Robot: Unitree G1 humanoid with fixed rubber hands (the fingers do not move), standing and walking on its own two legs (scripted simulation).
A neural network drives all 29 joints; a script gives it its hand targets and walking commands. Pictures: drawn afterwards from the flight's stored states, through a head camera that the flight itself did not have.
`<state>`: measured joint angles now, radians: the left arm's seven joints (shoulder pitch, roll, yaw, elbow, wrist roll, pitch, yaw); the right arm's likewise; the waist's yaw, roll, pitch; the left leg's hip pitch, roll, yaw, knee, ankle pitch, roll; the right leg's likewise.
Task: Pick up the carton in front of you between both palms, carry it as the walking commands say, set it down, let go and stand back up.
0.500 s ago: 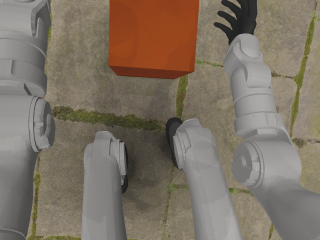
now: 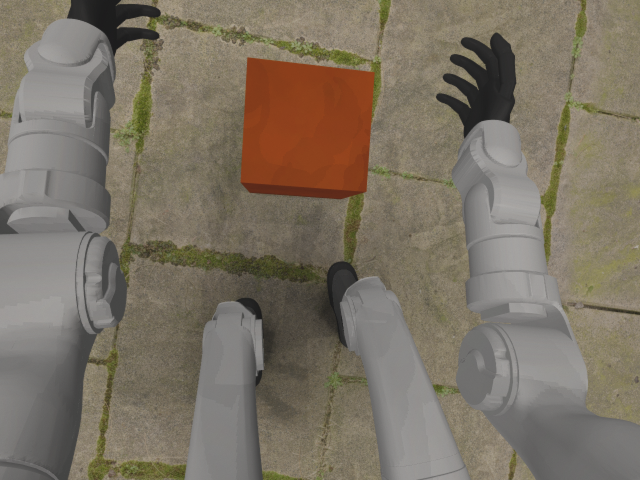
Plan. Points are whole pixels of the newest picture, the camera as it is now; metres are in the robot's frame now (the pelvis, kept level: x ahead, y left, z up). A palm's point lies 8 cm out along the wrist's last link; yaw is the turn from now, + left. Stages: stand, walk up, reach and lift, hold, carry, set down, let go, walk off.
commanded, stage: set down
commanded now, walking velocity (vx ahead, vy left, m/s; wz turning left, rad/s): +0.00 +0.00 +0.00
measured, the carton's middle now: (302, 141) +0.52 -0.05 -0.47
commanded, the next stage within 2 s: let go in 0.06 s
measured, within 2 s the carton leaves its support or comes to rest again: neither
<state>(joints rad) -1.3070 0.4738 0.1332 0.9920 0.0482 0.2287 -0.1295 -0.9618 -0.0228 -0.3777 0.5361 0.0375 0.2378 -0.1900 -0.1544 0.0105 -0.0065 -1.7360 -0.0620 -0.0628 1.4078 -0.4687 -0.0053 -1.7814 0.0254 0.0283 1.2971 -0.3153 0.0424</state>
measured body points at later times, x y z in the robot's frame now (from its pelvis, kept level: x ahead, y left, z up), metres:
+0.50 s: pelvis +0.05 -0.01 +0.12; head +0.28 +0.01 +0.51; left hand +0.44 +0.21 +0.00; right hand +0.38 -0.22 +0.01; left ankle +0.06 +0.11 -0.56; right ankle +0.12 -0.13 -0.56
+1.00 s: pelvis +0.12 -0.01 +0.18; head +0.18 +0.00 +0.63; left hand +0.32 +0.21 +0.09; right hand +0.29 -0.25 +0.11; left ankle +0.06 +0.11 -0.56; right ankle +0.12 -0.13 -0.56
